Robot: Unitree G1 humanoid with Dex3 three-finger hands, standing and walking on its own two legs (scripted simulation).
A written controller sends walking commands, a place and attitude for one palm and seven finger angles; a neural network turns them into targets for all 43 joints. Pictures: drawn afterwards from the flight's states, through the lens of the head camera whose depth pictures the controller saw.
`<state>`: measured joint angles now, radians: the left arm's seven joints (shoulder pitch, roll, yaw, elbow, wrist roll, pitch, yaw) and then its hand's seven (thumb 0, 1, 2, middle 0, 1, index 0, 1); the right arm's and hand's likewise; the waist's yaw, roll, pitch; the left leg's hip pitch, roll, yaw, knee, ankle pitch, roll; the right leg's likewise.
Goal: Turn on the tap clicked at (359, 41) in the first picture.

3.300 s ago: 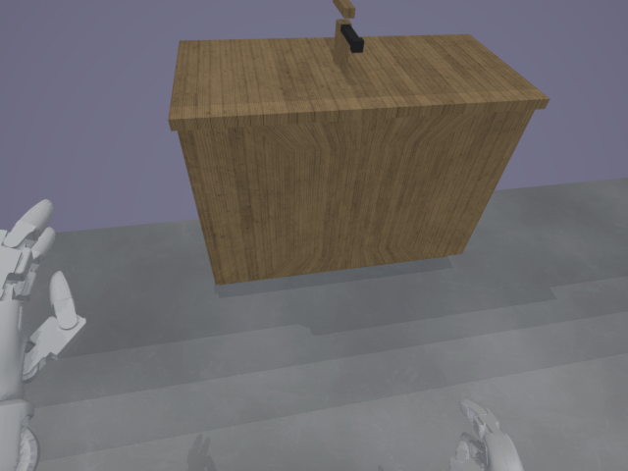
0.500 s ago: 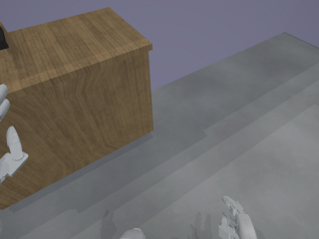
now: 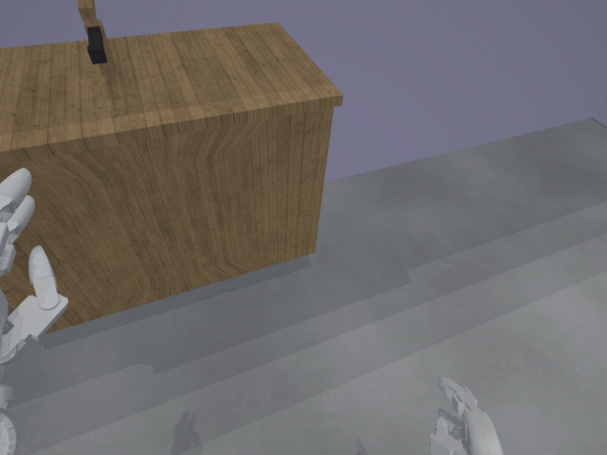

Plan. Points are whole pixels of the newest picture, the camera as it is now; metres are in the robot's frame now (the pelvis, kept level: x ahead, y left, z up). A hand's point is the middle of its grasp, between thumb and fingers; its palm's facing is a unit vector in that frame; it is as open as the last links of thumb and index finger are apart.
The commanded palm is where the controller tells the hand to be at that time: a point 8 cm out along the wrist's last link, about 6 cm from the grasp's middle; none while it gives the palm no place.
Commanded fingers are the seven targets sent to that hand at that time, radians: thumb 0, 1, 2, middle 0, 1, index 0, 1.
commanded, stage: take the last steps up to it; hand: left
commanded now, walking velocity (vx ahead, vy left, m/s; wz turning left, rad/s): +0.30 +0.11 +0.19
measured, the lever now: (97, 54) +0.81 +0.48 +0.11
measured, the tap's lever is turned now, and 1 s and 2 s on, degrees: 0 0 0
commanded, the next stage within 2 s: none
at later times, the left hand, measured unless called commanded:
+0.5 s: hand out of the picture +0.15 +0.27 +0.18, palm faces +0.53 -0.77 -0.36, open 7.4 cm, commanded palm +0.10 +0.31 +0.18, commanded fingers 0.00 0.90 0.90 -0.20 -0.30 -0.20 -0.30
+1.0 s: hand (50, 290) +0.22 +0.26 +0.17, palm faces +0.49 -0.76 -0.43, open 7.4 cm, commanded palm +0.16 +0.30 +0.18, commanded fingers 0.00 0.90 0.90 -0.20 -0.30 -0.20 -0.30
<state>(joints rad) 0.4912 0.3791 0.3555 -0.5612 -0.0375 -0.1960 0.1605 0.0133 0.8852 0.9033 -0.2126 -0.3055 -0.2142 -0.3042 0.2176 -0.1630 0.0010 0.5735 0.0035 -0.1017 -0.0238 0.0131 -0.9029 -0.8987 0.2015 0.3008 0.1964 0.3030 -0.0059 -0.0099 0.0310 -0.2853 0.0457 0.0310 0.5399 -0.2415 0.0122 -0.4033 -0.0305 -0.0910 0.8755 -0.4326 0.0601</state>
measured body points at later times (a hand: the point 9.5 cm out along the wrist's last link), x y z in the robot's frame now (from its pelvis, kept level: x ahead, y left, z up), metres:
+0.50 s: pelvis -0.03 +0.01 -0.01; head -0.03 +0.02 +0.44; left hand +0.12 +0.31 +0.20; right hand +0.15 -0.25 -0.08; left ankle -0.01 +0.14 -0.74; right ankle +0.00 -0.12 -0.74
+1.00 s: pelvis +0.03 +0.00 +0.00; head +0.05 -0.01 +0.45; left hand +0.19 +0.29 +0.20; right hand +0.21 -0.22 -0.11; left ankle +0.04 +0.14 -0.67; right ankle +0.06 -0.07 -0.74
